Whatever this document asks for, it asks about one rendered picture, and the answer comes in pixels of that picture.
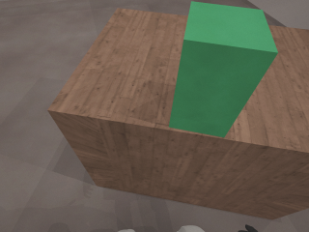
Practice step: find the pedestal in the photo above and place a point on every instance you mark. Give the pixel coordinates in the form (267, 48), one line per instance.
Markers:
(115, 112)

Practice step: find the carton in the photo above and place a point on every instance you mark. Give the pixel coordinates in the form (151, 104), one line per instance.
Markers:
(226, 52)

